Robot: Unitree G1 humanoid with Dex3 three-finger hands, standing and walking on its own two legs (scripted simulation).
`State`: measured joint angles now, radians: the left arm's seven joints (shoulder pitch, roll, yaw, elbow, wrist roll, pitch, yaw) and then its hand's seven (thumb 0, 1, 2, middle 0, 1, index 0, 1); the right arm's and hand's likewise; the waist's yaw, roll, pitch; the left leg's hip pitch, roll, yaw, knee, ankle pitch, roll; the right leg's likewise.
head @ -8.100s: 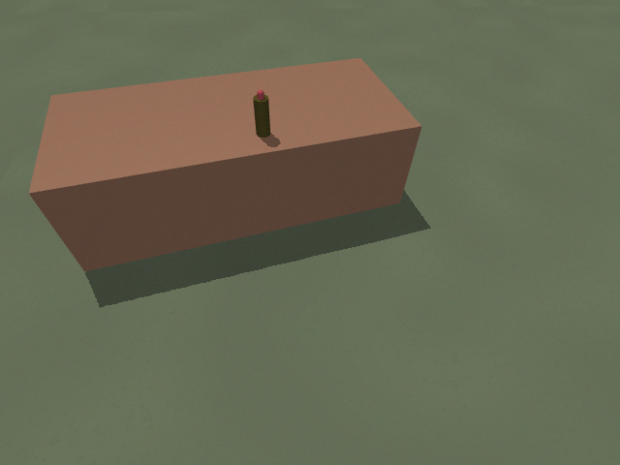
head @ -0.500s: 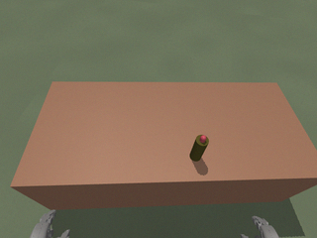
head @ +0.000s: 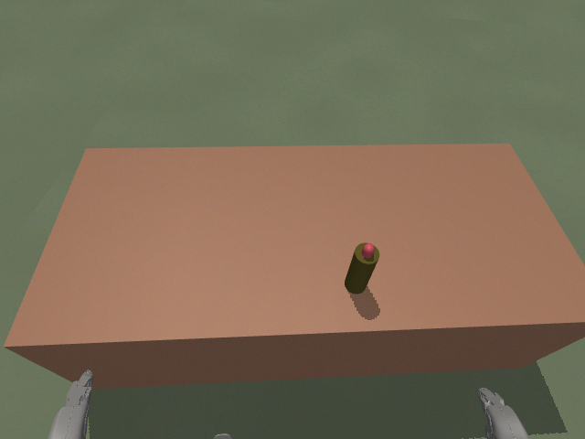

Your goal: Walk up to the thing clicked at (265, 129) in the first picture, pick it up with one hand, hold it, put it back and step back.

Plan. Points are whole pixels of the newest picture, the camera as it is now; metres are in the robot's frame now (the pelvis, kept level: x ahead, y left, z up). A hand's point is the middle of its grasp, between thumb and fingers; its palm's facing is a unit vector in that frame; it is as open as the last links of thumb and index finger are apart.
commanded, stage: go down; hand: right
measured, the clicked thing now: (361, 266) +0.50 -0.16 -0.24
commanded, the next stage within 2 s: none
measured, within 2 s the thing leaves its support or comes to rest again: neither
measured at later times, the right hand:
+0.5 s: hand (469, 429) +0.17 -0.25 -0.10, palm faces +0.07 +0.95 -0.32, open 17.6 cm
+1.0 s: hand (499, 347) +0.26 -0.29 -0.04, palm faces +0.17 +0.95 -0.26, open 17.5 cm
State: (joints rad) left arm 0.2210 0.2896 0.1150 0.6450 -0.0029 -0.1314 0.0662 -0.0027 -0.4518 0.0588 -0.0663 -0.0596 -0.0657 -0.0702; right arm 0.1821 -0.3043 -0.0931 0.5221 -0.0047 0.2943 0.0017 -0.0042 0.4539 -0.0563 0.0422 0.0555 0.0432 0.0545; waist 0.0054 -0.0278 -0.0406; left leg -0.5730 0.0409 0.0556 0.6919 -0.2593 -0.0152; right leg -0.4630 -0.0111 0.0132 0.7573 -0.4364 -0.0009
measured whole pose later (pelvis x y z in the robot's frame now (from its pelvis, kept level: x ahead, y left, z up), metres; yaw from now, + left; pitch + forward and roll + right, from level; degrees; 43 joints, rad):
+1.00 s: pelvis -0.01 +0.00 -0.02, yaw -2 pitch +9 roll +2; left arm 0.37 0.24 -0.01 0.33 -0.03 -0.16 0.12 -0.01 -0.53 0.05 -0.06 -0.05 -0.06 -0.07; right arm -0.04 -0.48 -0.28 0.45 0.07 0.30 0.17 -0.01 0.55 -0.05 0.04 0.06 0.04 0.06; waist 0.04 -0.01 -0.11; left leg -0.66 0.05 0.09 0.84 -0.33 -0.01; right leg -0.57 -0.01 0.06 0.93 -0.51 0.01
